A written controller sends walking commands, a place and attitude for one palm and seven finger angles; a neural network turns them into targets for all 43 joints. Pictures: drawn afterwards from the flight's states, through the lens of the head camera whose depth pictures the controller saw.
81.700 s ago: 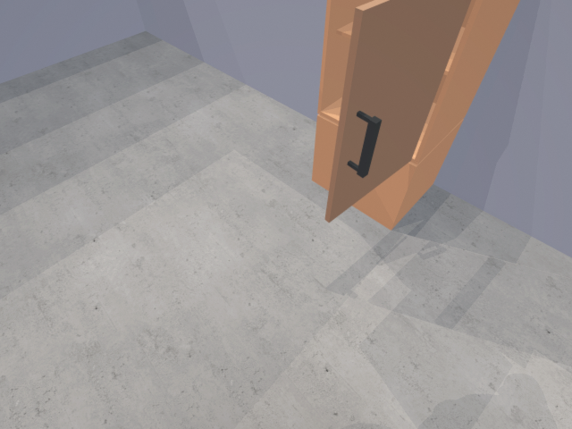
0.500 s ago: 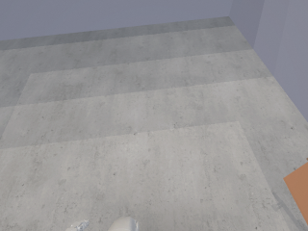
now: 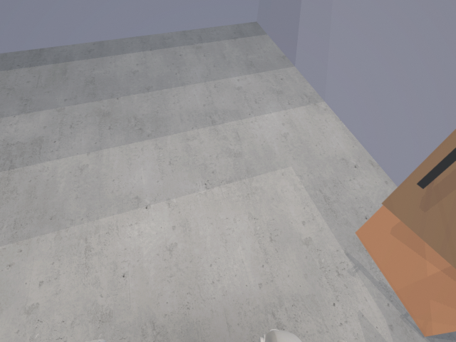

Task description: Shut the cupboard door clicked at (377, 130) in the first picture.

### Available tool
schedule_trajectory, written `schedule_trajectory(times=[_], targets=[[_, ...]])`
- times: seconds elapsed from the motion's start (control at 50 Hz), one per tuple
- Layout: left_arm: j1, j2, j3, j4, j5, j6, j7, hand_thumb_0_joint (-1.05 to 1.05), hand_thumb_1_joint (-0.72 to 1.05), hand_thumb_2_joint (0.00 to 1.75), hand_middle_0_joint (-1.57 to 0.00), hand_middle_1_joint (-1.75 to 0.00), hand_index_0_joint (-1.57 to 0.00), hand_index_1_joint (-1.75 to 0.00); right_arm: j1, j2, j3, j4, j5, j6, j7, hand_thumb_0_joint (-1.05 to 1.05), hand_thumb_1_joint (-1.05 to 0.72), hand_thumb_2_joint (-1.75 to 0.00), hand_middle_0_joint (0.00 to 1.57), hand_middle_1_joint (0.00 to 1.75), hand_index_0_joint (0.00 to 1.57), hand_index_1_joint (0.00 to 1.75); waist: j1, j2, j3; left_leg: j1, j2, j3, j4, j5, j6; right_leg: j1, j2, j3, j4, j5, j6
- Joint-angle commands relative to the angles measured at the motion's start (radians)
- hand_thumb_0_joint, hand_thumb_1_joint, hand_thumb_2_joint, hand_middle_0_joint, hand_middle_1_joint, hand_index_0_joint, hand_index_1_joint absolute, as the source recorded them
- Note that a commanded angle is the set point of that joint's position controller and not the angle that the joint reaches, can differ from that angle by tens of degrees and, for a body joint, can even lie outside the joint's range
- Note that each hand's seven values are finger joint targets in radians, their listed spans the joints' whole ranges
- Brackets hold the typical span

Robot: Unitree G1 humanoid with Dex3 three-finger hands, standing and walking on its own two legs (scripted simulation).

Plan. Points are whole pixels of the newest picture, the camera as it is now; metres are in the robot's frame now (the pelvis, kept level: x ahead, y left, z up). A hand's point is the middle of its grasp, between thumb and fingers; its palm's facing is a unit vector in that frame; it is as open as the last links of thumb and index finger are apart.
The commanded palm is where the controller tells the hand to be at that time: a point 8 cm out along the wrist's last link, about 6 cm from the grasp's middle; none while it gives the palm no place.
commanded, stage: turn to face it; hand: left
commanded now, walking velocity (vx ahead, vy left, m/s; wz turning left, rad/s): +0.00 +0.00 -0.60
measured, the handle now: (445, 163) +0.57 -0.51 -0.06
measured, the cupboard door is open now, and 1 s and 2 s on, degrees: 15 15 15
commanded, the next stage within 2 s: take the last steps up to it in 1.38 s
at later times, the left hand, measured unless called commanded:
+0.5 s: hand out of the picture +0.13 +0.13 -0.16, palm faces -0.24 -0.95 -0.21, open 7.4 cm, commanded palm none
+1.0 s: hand (188, 287) +0.24 +0.10 -0.16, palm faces -0.55 -0.80 -0.25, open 7.4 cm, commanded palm none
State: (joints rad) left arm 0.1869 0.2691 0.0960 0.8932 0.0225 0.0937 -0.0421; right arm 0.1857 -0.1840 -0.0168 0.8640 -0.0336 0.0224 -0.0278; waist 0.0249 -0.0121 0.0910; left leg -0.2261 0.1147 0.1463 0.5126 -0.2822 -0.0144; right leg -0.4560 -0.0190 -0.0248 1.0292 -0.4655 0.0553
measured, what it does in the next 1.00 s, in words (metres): steps on the spot, turning right: right foot, then left foot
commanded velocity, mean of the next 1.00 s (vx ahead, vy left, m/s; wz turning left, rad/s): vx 0.00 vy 0.00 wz -0.57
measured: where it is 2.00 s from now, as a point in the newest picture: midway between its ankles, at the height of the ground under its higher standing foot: outside the picture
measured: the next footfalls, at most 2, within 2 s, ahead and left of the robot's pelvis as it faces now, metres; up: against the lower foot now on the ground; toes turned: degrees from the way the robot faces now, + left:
right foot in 0.14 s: +0.02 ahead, -0.15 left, +0.00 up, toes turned -10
left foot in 0.60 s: +0.11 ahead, +0.08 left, +0.00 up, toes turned -18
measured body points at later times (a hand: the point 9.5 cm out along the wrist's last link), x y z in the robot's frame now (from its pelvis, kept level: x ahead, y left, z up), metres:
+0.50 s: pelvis +0.01 -0.03 +0.00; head +0.06 -0.04 +0.45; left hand +0.14 +0.18 -0.15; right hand +0.05 -0.32 -0.14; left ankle +0.05 +0.10 -0.69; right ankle -0.01 -0.14 -0.74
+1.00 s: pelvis +0.02 -0.02 +0.00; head +0.06 -0.04 +0.44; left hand +0.27 +0.14 -0.14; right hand -0.09 -0.25 -0.15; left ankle +0.07 +0.10 -0.74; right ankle -0.06 -0.12 -0.70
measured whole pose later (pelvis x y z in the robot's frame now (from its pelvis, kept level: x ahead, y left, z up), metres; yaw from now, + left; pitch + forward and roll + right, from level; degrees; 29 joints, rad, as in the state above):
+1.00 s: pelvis +0.02 -0.02 +0.00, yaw -35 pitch +0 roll -1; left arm 0.13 0.26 0.08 0.89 0.02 0.09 -0.04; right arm 0.26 -0.22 -0.04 0.92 -0.03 0.03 -0.02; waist -0.02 0.02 0.09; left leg -0.21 0.15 0.25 0.55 -0.32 -0.02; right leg -0.38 -0.04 -0.05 0.83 -0.43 0.04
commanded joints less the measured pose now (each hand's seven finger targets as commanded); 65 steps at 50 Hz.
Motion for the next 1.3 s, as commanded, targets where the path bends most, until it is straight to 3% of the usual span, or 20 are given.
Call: schedule_trajectory(times=[0.0, 0.08, 0.1, 0.12, 0.14, 0.28, 0.44, 0.52, 0.54, 0.58, 0.6, 0.64, 0.72, 0.96, 1.0, 1.02, 1.04, 1.06, 1.18, 1.28], targets=[[-0.062, 0.026, 0.001, -0.108, -0.002, -0.033, -0.004, 0.0, 0.9, 0.9, -0.2, -0.3, -0.2, -0.3, 0.053, -0.235, -0.073, -0.036, 0.0, -0.015, -0.011, 0.0, -0.9, -0.9, 0.2, 0.3, 0.2, 0.3, -0.054, 0.234, -0.119, 0.13, 0.236, -0.102, -0.113, 0.424, 0.146, 0.011, -0.005, -0.047, -0.176, 0.009, -0.007], [0.027, 0.053, 0.004, -0.08, -0.001, -0.05, 0.0, 0.0, 0.9, 0.9, -0.2, -0.3, -0.2, -0.3, 0.017, -0.261, -0.087, -0.037, 0.009, -0.007, 0.002, 0.0, -0.9, -0.9, 0.2, 0.3, 0.2, 0.3, -0.005, 0.18, -0.155, 0.046, 0.214, -0.028, 0.051, 0.34, 0.072, 0.242, 0.03, -0.093, -0.486, 0.214, -0.038], [0.101, 0.104, 0.015, -0.057, 0.002, -0.059, 0.004, 0.0, 0.9, 0.9, -0.2, -0.3, -0.2, -0.3, 0.003, -0.239, -0.086, -0.044, 0.016, -0.005, 0.006, 0.0, -0.9, -0.9, 0.2, 0.3, 0.2, 0.3, 0.034, 0.068, -0.179, -0.052, 0.16, 0.014, 0.192, 0.205, 0.018, 0.377, -0.025, -0.017, -0.612, 0.343, -0.061], [0.146, 0.221, 0.034, -0.042, 0.012, -0.076, 0.019, 0.0, 0.9, 0.9, -0.2, -0.3, -0.2, -0.3, -0.015, -0.149, -0.064, -0.084, 0.022, -0.004, 0.01, 0.0, -0.9, -0.9, 0.2, 0.3, 0.2, 0.3, 0.061, -0.284, -0.166, -0.318, 0.009, 0.059, 0.429, -0.266, -0.047, 0.516, -0.277, 0.342, -0.699, 0.637, -0.16], [0.178, 0.256, 0.037, -0.033, -0.003, -0.072, 0.034, 0.0, 0.9, 0.9, -0.2, -0.3, -0.2, -0.3, -0.071, -0.161, -0.056, -0.114, 0.019, 0.006, 0.002, 0.0, -0.9, -0.9, 0.2, 0.3, 0.2, 0.3, 0.079, -0.309, -0.152, -0.387, -0.034, -0.06, 0.602, -0.392, -0.053, 0.439, -0.379, 0.455, -0.683, 0.851, -0.255], [0.01, 0.138, 0.008, -0.084, -0.003, -0.08, 0.053, 0.0, 0.9, 0.9, -0.2, -0.3, -0.2, -0.3, -0.021, -0.158, -0.058, -0.042, 0.017, 0.017, 0.011, 0.0, -0.9, -0.9, 0.2, 0.3, 0.2, 0.3, -0.02, -0.126, -0.149, -0.342, -0.022, -0.149, 0.617, -0.077, -0.076, 0.349, -0.186, 0.247, -0.657, 0.676, -0.217], [0.059, 0.162, 0.021, -0.066, 0.006, -0.073, 0.05, 0.0, 0.9, 0.9, -0.2, -0.3, -0.2, -0.3, -0.086, -0.144, -0.053, -0.081, 0.024, 0.008, 0.002, 0.0, -0.9, -0.9, 0.2, 0.3, 0.2, 0.3, 0.01, -0.121, -0.131, -0.284, -0.069, -0.147, 0.362, -0.141, -0.072, 0.333, -0.2, 0.396, -0.644, 0.647, -0.262], [-0.011, 0.161, 0.024, -0.077, 0.002, -0.062, 0.05, 0.0, 0.9, 0.9, -0.2, -0.3, -0.2, -0.3, 0.015, -0.142, -0.051, -0.055, 0.032, -0.006, -0.007, 0.0, -0.9, -0.9, 0.2, 0.3, 0.2, 0.3, -0.042, -0.136, -0.151, -0.06, -0.098, -0.143, 0.059, -0.029, -0.055, 0.221, -0.15, 0.412, -0.565, 0.623, -0.203], [-0.029, 0.141, 0.02, -0.083, -0.006, -0.057, 0.048, 0.0, 0.9, 0.9, -0.2, -0.3, -0.2, -0.3, 0.059, -0.16, -0.053, -0.043, 0.032, -0.014, -0.009, 0.0, -0.9, -0.9, 0.2, 0.3, 0.2, 0.3, -0.067, -0.107, -0.162, 0.083, -0.078, -0.147, -0.079, 0.073, -0.049, 0.123, -0.096, 0.374, -0.515, 0.527, -0.153], [0.018, 0.052, 0.0, -0.105, -0.016, -0.055, 0.036, 0.0, 0.9, 0.9, -0.2, -0.3, -0.2, -0.3, 0.098, -0.312, -0.078, -0.052, 0.016, -0.023, -0.012, 0.0, -0.9, -0.9, 0.2, 0.3, 0.2, 0.3, -0.058, 0.334, -0.205, 0.231, 0.325, -0.52, -0.227, 0.274, 0.1, -0.107, 0.101, 0.113, -0.135, -0.144, -0.04], [-0.006, 0.085, 0.005, -0.108, -0.005, -0.049, 0.034, 0.0, 0.9, 0.9, -0.2, -0.3, -0.2, -0.3, 0.088, -0.31, -0.071, -0.064, 0.005, -0.015, -0.014, 0.0, -0.9, -0.9, 0.2, 0.3, 0.2, 0.3, -0.069, 0.253, -0.162, 0.124, 0.377, -0.515, -0.221, 0.297, 0.172, -0.09, 0.053, 0.106, 0.032, -0.171, -0.034], [0.007, 0.096, 0.023, -0.077, 0.008, -0.04, 0.02, 0.0, 0.9, 0.9, -0.2, -0.3, -0.2, -0.3, 0.005, -0.236, -0.051, -0.081, 0.0, -0.023, -0.023, 0.0, -0.9, -0.9, 0.2, 0.3, 0.2, 0.3, -0.02, 0.206, -0.107, 0.057, 0.274, -0.377, -0.214, 0.377, 0.149, -0.105, 0.024, 0.098, 0.166, -0.056, -0.009], [0.002, 0.065, 0.013, -0.067, -0.001, -0.031, 0.004, 0.0, 0.9, 0.9, -0.2, -0.3, -0.2, -0.3, 0.024, -0.21, -0.046, -0.07, 0.004, -0.025, -0.024, 0.0, -0.9, -0.9, 0.2, 0.3, 0.2, 0.3, -0.023, 0.159, -0.127, 0.157, 0.201, -0.175, -0.15, 0.524, 0.133, -0.126, 0.002, 0.044, 0.168, 0.031, 0.01], [-0.067, 0.034, -0.011, -0.085, -0.003, -0.041, 0.004, 0.0, 0.9, 0.9, -0.2, -0.3, -0.2, -0.3, 0.086, -0.253, -0.076, 0.006, 0.002, -0.016, -0.001, 0.0, -0.9, -0.9, 0.2, 0.3, 0.2, 0.3, -0.05, 0.231, -0.131, 0.127, 0.251, -0.051, -0.063, 0.463, 0.121, 0.102, 0.008, -0.071, -0.322, 0.063, -0.032], [0.047, 0.074, -0.003, -0.049, -0.001, -0.056, 0.01, 0.0, 0.9, 0.9, -0.2, -0.3, -0.2, -0.3, 0.054, -0.25, -0.077, 0.003, 0.013, -0.014, 0.005, 0.0, -0.9, -0.9, 0.2, 0.3, 0.2, 0.3, 0.018, 0.142, -0.17, 0.027, 0.201, 0.01, 0.093, 0.346, 0.045, 0.32, -0.003, -0.05, -0.584, 0.301, -0.055], [0.125, 0.174, 0.013, -0.025, 0.009, -0.072, 0.022, 0.0, 0.9, 0.9, -0.2, -0.3, -0.2, -0.3, 0.056, -0.189, -0.068, -0.014, 0.024, -0.011, 0.011, 0.0, -0.9, -0.9, 0.2, 0.3, 0.2, 0.3, 0.049, -0.115, -0.208, -0.149, 0.097, 0.075, 0.298, 0.084, -0.019, 0.488, -0.18, 0.17, -0.676, 0.523, -0.115], [0.159, 0.251, 0.027, -0.006, 0.003, -0.078, 0.038, 0.0, 0.9, 0.9, -0.2, -0.3, -0.2, -0.3, 0.002, -0.132, -0.048, -0.061, 0.021, -0.006, 0.01, 0.0, -0.9, -0.9, 0.2, 0.3, 0.2, 0.3, 0.066, -0.31, -0.176, -0.365, -0.039, 0.034, 0.521, -0.386, -0.057, 0.509, -0.364, 0.418, -0.658, 0.93, -0.227], [0.162, 0.239, 0.02, -0.005, -0.007, -0.075, 0.05, 0.0, 0.9, 0.9, -0.2, -0.3, -0.2, -0.3, 0.006, -0.16, -0.046, -0.052, 0.025, 0.01, -0.001, 0.0, -0.9, -0.9, 0.2, 0.3, 0.2, 0.3, 0.058, -0.232, -0.182, -0.362, -0.018, -0.102, 0.636, -0.367, -0.046, 0.439, -0.391, 0.387, -0.668, 0.882, -0.287], [-0.022, 0.111, -0.01, -0.049, -0.005, -0.085, 0.061, 0.0, 0.9, 0.9, -0.2, -0.3, -0.2, -0.3, 0.071, -0.145, -0.051, 0.026, 0.016, 0.022, 0.01, 0.0, -0.9, -0.9, 0.2, 0.3, 0.2, 0.3, -0.045, -0.163, -0.133, -0.318, -0.017, -0.14, 0.643, -0.078, -0.067, 0.317, -0.191, 0.174, -0.677, 0.713, -0.21], [0.039, 0.1, -0.007, -0.024, -0.001, -0.091, 0.059, 0.0, 0.9, 0.9, -0.2, -0.3, -0.2, -0.3, 0.031, -0.13, -0.05, 0.023, 0.014, 0.02, 0.008, 0.0, -0.9, -0.9, 0.2, 0.3, 0.2, 0.3, -0.02, -0.113, -0.133, -0.329, -0.04, -0.142, 0.539, -0.077, -0.071, 0.36, -0.201, 0.23, -0.696, 0.636, -0.233]])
